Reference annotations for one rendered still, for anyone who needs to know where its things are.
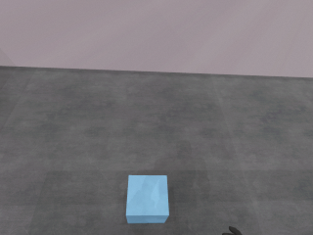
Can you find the carton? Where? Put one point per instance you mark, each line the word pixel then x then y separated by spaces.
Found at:
pixel 147 199

